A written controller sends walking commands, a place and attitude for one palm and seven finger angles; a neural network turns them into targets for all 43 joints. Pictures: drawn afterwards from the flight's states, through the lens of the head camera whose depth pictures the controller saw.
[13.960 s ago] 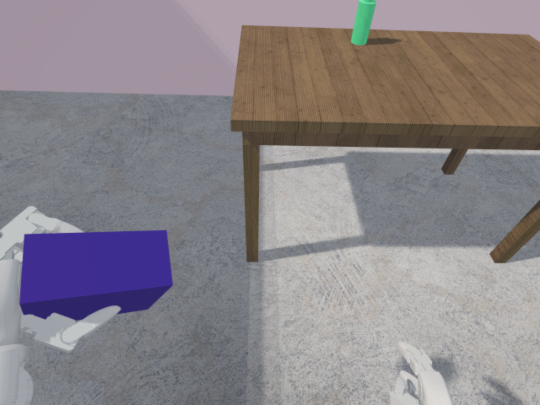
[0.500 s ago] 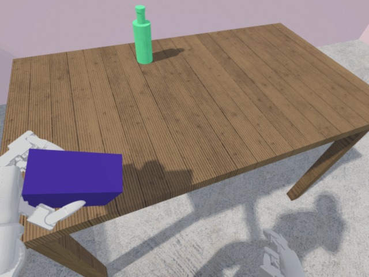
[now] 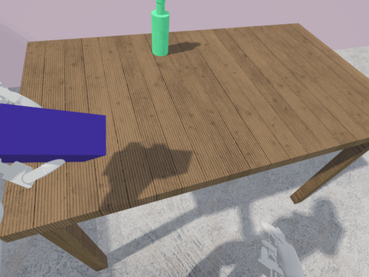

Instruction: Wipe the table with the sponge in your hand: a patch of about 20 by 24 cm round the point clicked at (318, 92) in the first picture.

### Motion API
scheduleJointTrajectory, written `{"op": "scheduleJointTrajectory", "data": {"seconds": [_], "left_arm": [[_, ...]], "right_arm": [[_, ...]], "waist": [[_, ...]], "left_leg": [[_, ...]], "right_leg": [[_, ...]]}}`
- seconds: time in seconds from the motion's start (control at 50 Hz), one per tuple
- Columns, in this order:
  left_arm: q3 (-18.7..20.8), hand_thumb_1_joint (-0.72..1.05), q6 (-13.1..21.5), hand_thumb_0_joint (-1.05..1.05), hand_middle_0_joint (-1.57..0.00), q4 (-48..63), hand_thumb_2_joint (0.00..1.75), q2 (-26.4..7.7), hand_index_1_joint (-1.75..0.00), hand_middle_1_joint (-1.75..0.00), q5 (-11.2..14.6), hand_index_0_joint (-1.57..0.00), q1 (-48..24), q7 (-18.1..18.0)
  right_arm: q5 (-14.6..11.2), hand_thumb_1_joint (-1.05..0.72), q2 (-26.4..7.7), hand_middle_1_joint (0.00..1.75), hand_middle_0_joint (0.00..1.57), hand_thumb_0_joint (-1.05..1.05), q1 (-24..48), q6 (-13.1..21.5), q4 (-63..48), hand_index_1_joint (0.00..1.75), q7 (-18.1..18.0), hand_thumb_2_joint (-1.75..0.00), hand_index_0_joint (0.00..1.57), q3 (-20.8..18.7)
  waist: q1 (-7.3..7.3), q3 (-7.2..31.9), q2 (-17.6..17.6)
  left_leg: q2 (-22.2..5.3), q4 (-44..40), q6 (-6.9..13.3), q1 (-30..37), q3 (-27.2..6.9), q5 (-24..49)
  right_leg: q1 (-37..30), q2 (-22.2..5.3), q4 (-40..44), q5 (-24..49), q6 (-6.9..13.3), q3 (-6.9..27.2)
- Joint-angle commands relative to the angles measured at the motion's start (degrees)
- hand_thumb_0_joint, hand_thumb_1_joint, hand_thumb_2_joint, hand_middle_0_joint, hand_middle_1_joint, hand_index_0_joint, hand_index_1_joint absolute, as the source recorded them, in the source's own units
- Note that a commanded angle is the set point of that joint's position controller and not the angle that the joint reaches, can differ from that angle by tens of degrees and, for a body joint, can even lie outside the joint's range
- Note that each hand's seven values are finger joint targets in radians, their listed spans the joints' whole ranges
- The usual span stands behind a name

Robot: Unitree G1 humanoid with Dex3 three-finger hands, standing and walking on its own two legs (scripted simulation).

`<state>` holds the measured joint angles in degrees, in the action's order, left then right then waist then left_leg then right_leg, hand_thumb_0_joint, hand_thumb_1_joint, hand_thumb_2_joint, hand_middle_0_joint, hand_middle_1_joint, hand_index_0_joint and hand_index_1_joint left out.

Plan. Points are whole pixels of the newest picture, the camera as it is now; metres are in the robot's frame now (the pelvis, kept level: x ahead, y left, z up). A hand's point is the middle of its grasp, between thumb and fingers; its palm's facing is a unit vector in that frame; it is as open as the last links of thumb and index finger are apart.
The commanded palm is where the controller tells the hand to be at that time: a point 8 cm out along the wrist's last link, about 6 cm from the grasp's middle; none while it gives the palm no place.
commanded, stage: come to a stop and stand still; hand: left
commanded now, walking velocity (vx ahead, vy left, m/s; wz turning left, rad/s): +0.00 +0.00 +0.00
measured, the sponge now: (67, 140) +0.28 +0.25 +0.16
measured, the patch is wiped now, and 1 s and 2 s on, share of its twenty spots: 0.00 0.00 0.00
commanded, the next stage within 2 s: look again from close up in 0.54 s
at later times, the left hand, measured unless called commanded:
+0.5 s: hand (55, 173) +0.21 +0.23 +0.18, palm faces +0.41 -0.85 -0.33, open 10.5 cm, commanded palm +0.15 +0.26 +0.18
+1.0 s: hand (56, 162) +0.23 +0.24 +0.17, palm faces +0.36 -0.86 -0.37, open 10.5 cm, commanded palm +0.17 +0.27 +0.18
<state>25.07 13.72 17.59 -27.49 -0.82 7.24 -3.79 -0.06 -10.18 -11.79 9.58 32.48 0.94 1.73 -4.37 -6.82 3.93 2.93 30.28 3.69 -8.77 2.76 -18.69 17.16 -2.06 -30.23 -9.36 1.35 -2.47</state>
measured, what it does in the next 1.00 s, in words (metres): stands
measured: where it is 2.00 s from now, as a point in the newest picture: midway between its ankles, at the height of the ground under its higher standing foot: outside the picture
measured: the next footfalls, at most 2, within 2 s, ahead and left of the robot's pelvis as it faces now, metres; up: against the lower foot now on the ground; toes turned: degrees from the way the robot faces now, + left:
none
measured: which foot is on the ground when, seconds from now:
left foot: down 0.00-1.00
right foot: down 0.00-1.00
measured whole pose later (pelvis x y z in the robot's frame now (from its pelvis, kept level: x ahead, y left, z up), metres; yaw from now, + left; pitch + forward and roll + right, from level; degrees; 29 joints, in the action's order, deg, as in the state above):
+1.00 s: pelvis +0.00 +0.00 +0.00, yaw -2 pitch -2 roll -1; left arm 20.6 13.2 26.9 -21.2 1.2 23.0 -6.1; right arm -0.6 -11.2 -11.5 8.6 33.1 -0.7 1.1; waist -1.5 -4.9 2.1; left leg 1.6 27.8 3.3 -7.8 3.8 -17.8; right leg 14.1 -0.7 -24.0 -7.5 -0.3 -2.9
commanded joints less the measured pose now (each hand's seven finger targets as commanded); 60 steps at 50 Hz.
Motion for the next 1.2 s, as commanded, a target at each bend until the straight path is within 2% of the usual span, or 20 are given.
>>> {"op": "scheduleJointTrajectory", "data": {"seconds": [0.0, 0.02, 0.06, 0.08, 0.1, 0.12, 0.14, 0.16, 0.22, 0.24, 0.28, 0.32, 0.4, 0.48, 0.56, 0.7, 0.72, 0.86, 1.02, 1.18], "left_arm": [[-2.4, 0.1, 4.4, 0.0, -1.2, 20.0, 1.3, 0.6, -1.6, -1.6, 3.2, -1.2, 5.7, 0.3], [-3.7, 0.1, 3.8, 0.0, -1.2, 18.6, 1.3, 2.9, -1.6, -1.6, 3.8, -1.2, 9.4, 0.2], [-2.0, 0.1, 3.1, 0.0, -1.2, 17.9, 1.3, 0.7, -1.6, -1.6, 3.6, -1.2, 12.3, -0.3], [-0.5, 0.1, 2.9, 0.0, -1.2, 16.4, 1.3, -0.5, -1.6, -1.6, 3.9, -1.2, 11.4, -0.7], [0.7, 0.1, 2.8, 0.0, -1.2, 14.7, 1.3, -1.3, -1.6, -1.6, 4.3, -1.2, 10.6, -1.0], [5.1, 0.1, 2.5, 0.0, -1.2, 14.4, 1.3, -5.4, -1.6, -1.6, 4.4, -1.2, 10.9, -2.1], [4.9, 0.1, 2.7, 0.0, -1.2, 12.8, 1.3, -3.8, -1.6, -1.6, 4.7, -1.2, 12.9, -2.2], [6.0, 0.1, 3.0, 0.0, -1.2, 13.9, 1.3, -4.7, -1.6, -1.6, 4.6, -1.2, 12.6, -2.2], [8.1, 0.1, 4.6, 0.0, -1.2, 21.3, 1.3, -8.0, -1.6, -1.6, 3.7, -1.2, 5.8, -2.3], [6.1, 0.1, 5.0, 0.0, -1.2, 20.6, 1.3, -5.6, -1.6, -1.6, 3.3, -1.2, 5.1, -2.1], [3.8, 0.1, 5.1, 0.0, -1.2, 21.7, 1.3, -4.5, -1.6, -1.6, 2.5, -1.2, 3.2, -2.1], [1.1, 0.1, 5.0, 0.0, -1.2, 24.4, 1.3, -3.0, -1.6, -1.6, 2.6, -1.2, 2.2, -2.3], [-1.9, 0.1, 4.3, 0.0, -1.2, 20.2, 1.3, -0.3, -1.6, -1.6, 2.0, -1.2, 5.1, -2.6], [-0.7, 0.1, 3.3, 0.0, -1.2, 14.1, 1.3, -0.6, -1.6, -1.6, 1.9, -1.2, 7.2, -2.6], [0.6, 0.1, 3.3, 0.0, -1.2, 14.2, 1.3, -1.5, -1.6, -1.6, 2.1, -1.2, 8.0, -2.5], [1.2, 0.1, 3.9, 0.0, -1.2, 22.8, 1.3, -2.8, -1.6, -1.6, 2.5, -1.2, 8.9, -2.7], [2.1, 0.1, 3.9, 0.0, -1.2, 24.7, 1.3, -4.0, -1.6, -1.6, 2.4, -1.2, 8.7, -2.9], [1.5, 0.1, 3.3, 0.0, -1.2, 22.4, 1.3, -2.1, -1.6, -1.6, 3.0, -1.2, 12.4, -3.3], [0.9, 0.1, 2.4, 0.0, -1.2, 22.6, 1.3, -2.2, -1.6, -1.6, 2.9, -1.2, 9.6, -3.0], [0.3, 0.1, 2.5, 0.0, -1.2, 23.5, 1.3, -1.9, -1.6, -1.6, 2.7, -1.2, 7.8, -3.2]], "right_arm": [[-0.5, -0.9, -7.7, 0.3, 0.2, 0.0, 1.8, 3.0, -9.7, 0.3, 2.0, -0.9, 0.2, -4.2], [-1.1, -0.9, -7.1, 0.3, 0.2, 0.0, 2.6, 3.2, -9.9, 0.3, 2.5, -0.9, 0.2, -3.5], [-1.1, -0.9, -8.6, 0.3, 0.2, 0.0, 2.4, 2.4, -10.2, 0.3, 2.4, -0.9, 0.2, -3.6], [-1.1, -0.9, -8.9, 0.3, 0.2, 0.0, 2.7, 2.4, -9.8, 0.3, 1.8, -0.9, 0.2, -3.8], [-1.2, -0.9, -8.9, 0.3, 0.2, 0.0, 2.7, 2.3, -9.4, 0.3, 0.9, -0.9, 0.2, -4.1], [-1.7, -0.9, -9.1, 0.3, 0.2, 0.0, 4.1, 1.5, -9.0, 0.3, -0.2, -0.9, 0.2, -4.4], [-1.2, -0.9, -8.1, 0.3, 0.2, 0.0, 4.4, 0.7, -9.0, 0.3, -1.1, -0.9, 0.2, -3.8], [-1.0, -0.9, -8.0, 0.3, 0.2, 0.0, 5.3, 0.4, -9.3, 0.3, -1.8, -0.9, 0.2, -3.4], [-0.7, -0.9, -8.0, 0.3, 0.2, 0.0, 6.9, 0.7, -9.6, 0.3, -2.7, -0.9, 0.2, -2.6], [-0.6, -0.9, -7.5, 0.3, 0.2, 0.0, 6.6, 0.8, -10.0, 0.3, -2.8, -0.9, 0.2, -2.5], [-0.9, -0.9, -7.5, 0.3, 0.2, 0.0, 5.8, 1.8, -10.4, 0.3, -2.6, -0.9, 0.2, -2.7], [-1.1, -0.9, -7.6, 0.3, 0.2, 0.0, 5.9, 3.3, -10.2, 0.3, -2.4, -0.9, 0.2, -2.7], [-0.4, -0.9, -8.7, 0.3, 0.2, 0.0, 3.5, 4.5, -8.3, 0.3, -2.3, -0.9, 0.2, -3.5], [-0.4, -0.9, -9.0, 0.3, 0.2, 0.0, 2.8, 3.7, -7.2, 0.3, -2.6, -0.9, 0.2, -3.6], [-0.5, -0.9, -8.6, 0.3, 0.2, 0.0, 3.6, 2.8, -7.9, 0.3, -2.8, -0.9, 0.2, -3.4], [-0.2, -0.9, -8.5, 0.3, 0.2, 0.0, 4.1, 3.4, -8.9, 0.3, -2.4, -0.9, 0.2, -3.6], [-0.3, -0.9, -8.5, 0.3, 0.2, 0.0, 4.7, 3.6, -8.7, 0.3, -2.2, -0.9, 0.2, -3.4], [-0.4, -0.9, -8.6, 0.3, 0.2, 0.0, 3.5, 2.8, -8.1, 0.3, -2.3, -0.9, 0.2, -4.2], [-0.9, -0.9, -8.5, 0.3, 0.2, 0.0, 5.1, 1.5, -8.1, 0.3, -2.5, -0.9, 0.2, -3.9], [-0.5, -0.9, -8.4, 0.3, 0.2, 0.0, 5.3, 1.2, -8.7, 0.3, -2.3, -0.9, 0.2, -3.9]], "waist": [[2.41, 14.0, -21.3], [2.44, 12.8, -14.9], [2.04, 13.4, 1.0], [2.32, 13.7, 8.1], [3.0, 13.1, 13.9], [3.0, 12.9, 11.6], [2.95, 11.7, 9.2], [2.71, 9.6, 3.2], [2.57, 8.1, -15.1], [2.29, 8.0, -16.9], [1.74, 8.3, -15.4], [2.22, 10.0, -10.9], [2.36, 8.1, -4.2], [2.68, 6.7, -1.4], [2.61, 7.5, -4.3], [2.37, 12.3, -6.2], [2.48, 13.0, -8.5], [2.89, 14.9, -5.9], [2.85, 10.2, -8.4], [2.54, 10.7, -8.9]], "left_leg": [[-10.6, -4.7, -5.1, 3.7, -3.5, 42.4], [-10.0, -4.2, -5.2, 1.5, -3.1, 40.9], [-7.8, 1.6, -6.1, -7.2, -3.1, 33.6], [-5.6, 4.9, -6.4, -8.2, -2.2, 25.2], [-3.9, 4.2, -6.2, -6.5, -3.0, 15.4], [-3.7, -0.3, -5.9, -3.1, -2.9, 8.3], [-4.2, -3.9, -4.7, -3.1, -3.4, 4.8], [-4.8, -7.2, -3.6, -3.7, -3.7, 1.5], [-8.9, -15.6, -2.5, -10.6, -7.0, -0.4], [-10.8, -17.4, -1.9, -15.0, -8.1, -3.6], [-10.4, -16.0, -0.3, -17.8, -6.1, -6.4], [-7.6, -12.2, -1.2, -11.5, -3.8, -0.9], [-5.3, -9.0, -1.9, -7.9, -3.1, -3.5], [-4.9, -9.0, -2.1, -7.3, -3.2, -3.7], [-5.6, -11.2, -2.2, -8.4, -3.6, -1.5], [-5.4, -9.2, -2.5, -6.6, -3.4, 9.6], [-5.3, -9.2, -2.8, -5.4, -3.2, 11.1], [-6.4, -7.3, -4.6, -2.9, -3.7, 20.7], [-7.6, -11.4, -5.3, -5.3, -4.2, 16.5], [-7.8, -11.9, -5.1, -7.2, -4.6, 13.3]], "right_leg": [[-6.3, 0.6, -4.0, 0.5, 1.3, 0.0], [-8.5, 0.9, -2.0, 5.0, 0.9, -0.6], [-17.7, -0.8, 3.0, 20.2, 1.7, 1.2], [-17.1, -3.8, 4.5, 23.3, 3.5, 4.6], [-12.6, -6.3, 6.4, 18.8, 4.7, 7.2], [-7.2, -6.9, 7.1, 10.0, 4.3, 8.0], [-4.9, -6.2, 8.0, -0.7, 3.1, 7.5], [-3.0, -4.5, 8.7, -8.0, 1.6, 7.9], [-9.5, 0.1, 0.5, -3.8, -0.2, 3.1], [-13.5, 0.4, -2.3, -2.9, -0.7, 1.1], [-17.7, 0.0, -1.0, -1.0, -0.7, 1.4], [-15.2, -0.6, 3.2, 1.5, -0.2, 3.0], [-9.3, -1.9, 10.9, -7.7, 0.3, 8.1], [-6.2, -1.9, 13.8, -12.9, 0.3, 8.9], [-8.7, -1.0, 12.2, -9.3, -0.1, 7.1], [-15.2, -1.4, 8.5, 7.2, 0.2, 5.8], [-15.0, -1.2, 7.8, 9.0, 0.2, 5.4], [-16.1, -1.5, 5.0, 19.2, 0.4, 3.6], [-13.6, 0.0, 4.1, 11.1, -0.5, 2.0], [-16.5, 0.4, 4.7, 10.2, -0.4, 2.0]]}}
